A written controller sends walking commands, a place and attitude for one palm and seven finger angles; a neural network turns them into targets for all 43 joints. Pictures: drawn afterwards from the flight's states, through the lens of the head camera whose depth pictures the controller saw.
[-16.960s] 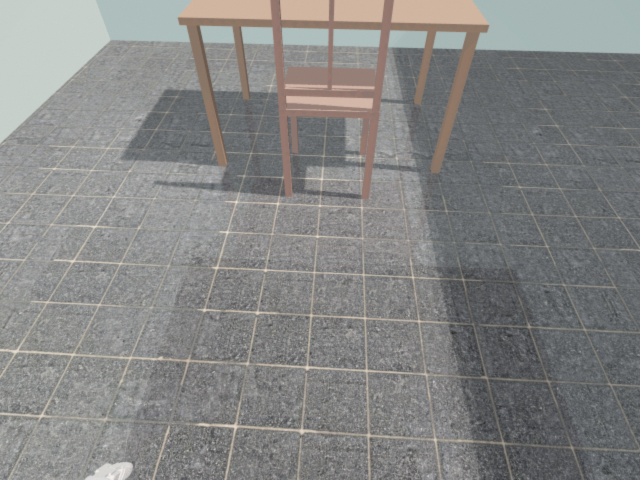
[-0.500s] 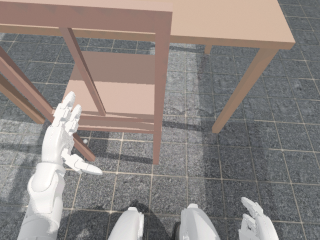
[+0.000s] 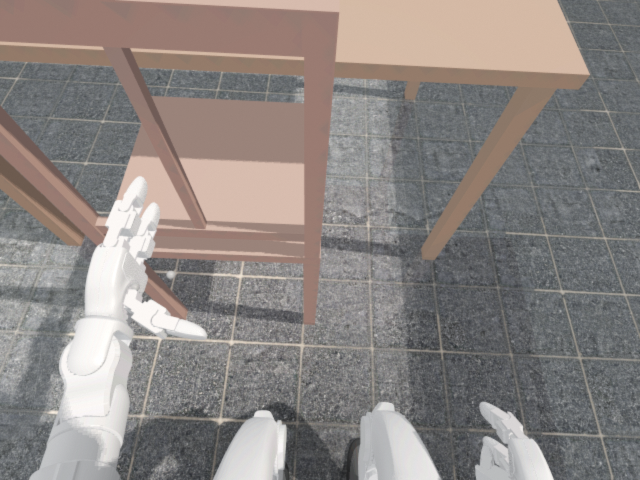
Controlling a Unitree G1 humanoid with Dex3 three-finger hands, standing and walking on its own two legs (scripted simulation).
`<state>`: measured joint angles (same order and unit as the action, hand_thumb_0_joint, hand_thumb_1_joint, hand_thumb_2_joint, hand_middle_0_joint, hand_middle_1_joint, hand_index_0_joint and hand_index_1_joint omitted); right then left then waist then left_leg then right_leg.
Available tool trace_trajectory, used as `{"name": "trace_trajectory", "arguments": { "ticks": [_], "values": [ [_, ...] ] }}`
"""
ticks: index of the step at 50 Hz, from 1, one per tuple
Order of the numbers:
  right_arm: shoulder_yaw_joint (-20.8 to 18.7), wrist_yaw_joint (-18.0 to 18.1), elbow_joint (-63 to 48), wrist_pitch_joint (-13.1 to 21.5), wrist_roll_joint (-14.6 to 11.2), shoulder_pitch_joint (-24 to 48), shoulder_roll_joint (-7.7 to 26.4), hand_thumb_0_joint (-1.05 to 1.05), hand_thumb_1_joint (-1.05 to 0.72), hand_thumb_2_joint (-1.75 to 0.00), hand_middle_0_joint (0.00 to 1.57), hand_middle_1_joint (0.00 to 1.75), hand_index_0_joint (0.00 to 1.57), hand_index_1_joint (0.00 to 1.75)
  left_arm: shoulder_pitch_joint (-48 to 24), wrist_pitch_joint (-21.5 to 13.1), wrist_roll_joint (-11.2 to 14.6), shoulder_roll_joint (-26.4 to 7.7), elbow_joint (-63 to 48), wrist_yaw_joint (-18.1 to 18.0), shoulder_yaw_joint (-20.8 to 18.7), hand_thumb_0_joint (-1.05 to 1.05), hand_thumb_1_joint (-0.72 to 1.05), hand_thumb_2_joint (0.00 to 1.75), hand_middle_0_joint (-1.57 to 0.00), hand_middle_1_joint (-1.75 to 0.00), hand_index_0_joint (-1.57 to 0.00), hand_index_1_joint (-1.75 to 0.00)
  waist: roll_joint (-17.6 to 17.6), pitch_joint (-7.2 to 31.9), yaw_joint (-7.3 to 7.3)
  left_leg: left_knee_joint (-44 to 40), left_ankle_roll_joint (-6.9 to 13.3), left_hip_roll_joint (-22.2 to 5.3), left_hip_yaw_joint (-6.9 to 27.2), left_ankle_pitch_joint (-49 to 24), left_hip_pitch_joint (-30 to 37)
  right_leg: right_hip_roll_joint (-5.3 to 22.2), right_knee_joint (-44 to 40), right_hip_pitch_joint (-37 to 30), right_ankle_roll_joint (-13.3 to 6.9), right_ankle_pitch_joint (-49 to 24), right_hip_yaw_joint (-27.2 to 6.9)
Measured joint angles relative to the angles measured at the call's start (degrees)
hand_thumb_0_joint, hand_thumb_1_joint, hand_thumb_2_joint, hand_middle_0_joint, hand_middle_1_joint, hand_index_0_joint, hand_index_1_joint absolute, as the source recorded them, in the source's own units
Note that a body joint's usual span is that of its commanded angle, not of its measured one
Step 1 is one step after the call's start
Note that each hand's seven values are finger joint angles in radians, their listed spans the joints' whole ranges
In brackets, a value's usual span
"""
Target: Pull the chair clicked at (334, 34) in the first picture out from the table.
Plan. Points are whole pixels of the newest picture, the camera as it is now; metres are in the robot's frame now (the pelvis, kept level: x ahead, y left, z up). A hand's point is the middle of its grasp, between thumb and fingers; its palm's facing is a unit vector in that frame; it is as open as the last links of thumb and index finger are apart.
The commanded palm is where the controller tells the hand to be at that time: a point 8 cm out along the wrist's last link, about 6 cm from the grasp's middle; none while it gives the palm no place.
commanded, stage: aim the fingers beside a spindle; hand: left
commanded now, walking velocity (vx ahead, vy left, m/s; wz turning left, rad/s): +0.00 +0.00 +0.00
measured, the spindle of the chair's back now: (170, 159) +0.49 +0.21 +0.05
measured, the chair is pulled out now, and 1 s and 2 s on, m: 0.00 0.00 0.00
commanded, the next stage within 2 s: push the fingers through the gap in 0.30 s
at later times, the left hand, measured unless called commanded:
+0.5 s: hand (174, 272) +0.35 +0.19 +0.01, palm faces -0.02 -1.00 -0.04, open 16.9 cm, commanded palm +0.34 +0.24 +0.02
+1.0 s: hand (183, 235) +0.40 +0.18 +0.02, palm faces -0.01 -1.00 -0.05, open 16.9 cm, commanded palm +0.38 +0.23 +0.02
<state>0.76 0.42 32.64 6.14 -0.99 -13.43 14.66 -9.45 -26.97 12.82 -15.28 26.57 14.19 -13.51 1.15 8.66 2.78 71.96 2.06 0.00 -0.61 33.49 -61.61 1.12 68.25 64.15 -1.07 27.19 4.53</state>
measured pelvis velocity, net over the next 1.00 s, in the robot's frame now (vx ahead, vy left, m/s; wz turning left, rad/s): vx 0.00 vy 0.00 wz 0.00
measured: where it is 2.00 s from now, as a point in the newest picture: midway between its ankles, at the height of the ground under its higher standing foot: outside the picture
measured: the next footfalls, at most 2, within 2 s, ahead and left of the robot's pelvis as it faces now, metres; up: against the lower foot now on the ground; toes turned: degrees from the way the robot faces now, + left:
none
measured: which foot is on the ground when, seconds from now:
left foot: down 0.00-1.00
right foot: down 0.00-1.00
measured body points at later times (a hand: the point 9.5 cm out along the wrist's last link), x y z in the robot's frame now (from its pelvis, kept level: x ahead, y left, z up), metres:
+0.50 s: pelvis +0.00 +0.00 +0.00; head +0.12 +0.01 +0.43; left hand +0.35 +0.24 +0.02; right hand +0.15 -0.25 -0.11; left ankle +0.00 +0.09 -0.63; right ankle +0.05 -0.11 -0.63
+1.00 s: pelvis +0.00 +0.00 +0.00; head +0.13 +0.01 +0.43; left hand +0.39 +0.24 +0.02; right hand +0.10 -0.26 -0.12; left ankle +0.00 +0.09 -0.63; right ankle +0.05 -0.11 -0.63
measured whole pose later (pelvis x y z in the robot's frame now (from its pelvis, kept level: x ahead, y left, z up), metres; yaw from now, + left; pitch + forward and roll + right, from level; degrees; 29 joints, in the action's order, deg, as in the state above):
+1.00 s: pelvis +0.00 +0.00 +0.00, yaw +0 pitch +24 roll -2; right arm 0.7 0.4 34.7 4.8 -0.4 -14.7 15.1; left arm -23.1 -28.2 10.5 -17.7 39.2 13.6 -16.1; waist 1.2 8.4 4.6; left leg 73.0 1.9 -0.2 -0.5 33.4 -63.7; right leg 0.8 69.0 66.3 -1.3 26.9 4.6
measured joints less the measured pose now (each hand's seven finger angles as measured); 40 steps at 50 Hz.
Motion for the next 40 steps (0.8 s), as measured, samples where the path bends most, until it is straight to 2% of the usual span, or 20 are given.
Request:
{"name": "trace_trajectory", "arguments": {
  "ticks": [18, 40],
  "values": [
    [-0.04, 0.25, -0.23, 0.7, -0.02, 1.34, 0.26, 0.01, -0.9, -0.9, 0.2, 0.3, 0.21, 0.29, -0.26, -0.23, -0.09, 0.15, -0.16, 0.68, 0.69, -0.01, -0.5, 0.3, -0.06, -0.08, -0.06, -0.08, -0.32, 0.02, -0.3, 0.62, -0.13, 0.06, 0.46, 0.11, -0.39, 0.06, 0.45, 0.16, -0.14, 0.17, 0.43],
    [0.04, -0.03, 1.27, -0.52, 0.21, -0.69, 0.3, 0.01, -0.9, -0.9, 0.2, 0.3, 0.21, 0.29, -8.81, 0.15, -1.04, -1.33, 7.35, 0.11, -0.88, -0.01, -0.5, 0.3, -0.06, -0.08, -0.06, -0.08, 0.19, -0.06, 0.8, 0.53, -0.11, -0.1, 0.16, -0.11, -1.27, -0.14, 0.36, 1.2, -0.13, -0.2, 0.1]
  ]
}}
